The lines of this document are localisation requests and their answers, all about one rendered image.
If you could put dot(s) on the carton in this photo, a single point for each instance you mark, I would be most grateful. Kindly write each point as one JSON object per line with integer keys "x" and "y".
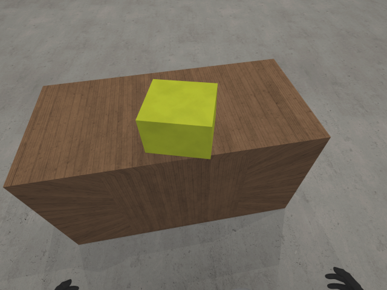
{"x": 178, "y": 118}

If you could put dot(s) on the pedestal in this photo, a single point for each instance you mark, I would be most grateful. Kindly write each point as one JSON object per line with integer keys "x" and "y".
{"x": 81, "y": 164}

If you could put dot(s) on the robot right hand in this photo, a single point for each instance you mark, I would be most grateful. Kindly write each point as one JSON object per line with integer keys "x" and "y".
{"x": 343, "y": 276}

